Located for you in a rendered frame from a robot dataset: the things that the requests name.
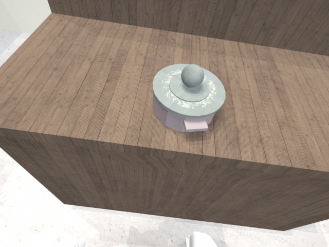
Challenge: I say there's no knob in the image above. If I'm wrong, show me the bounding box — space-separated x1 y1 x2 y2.
181 64 204 87

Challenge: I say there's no table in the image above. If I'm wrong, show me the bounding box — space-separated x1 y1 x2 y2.
0 0 329 231

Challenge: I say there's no robot right thigh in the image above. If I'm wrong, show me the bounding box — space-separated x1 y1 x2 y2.
186 233 217 247

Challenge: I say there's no pot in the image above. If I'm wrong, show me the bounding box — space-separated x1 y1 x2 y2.
153 94 215 132

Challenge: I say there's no lid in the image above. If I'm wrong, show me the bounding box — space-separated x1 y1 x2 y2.
153 64 226 118

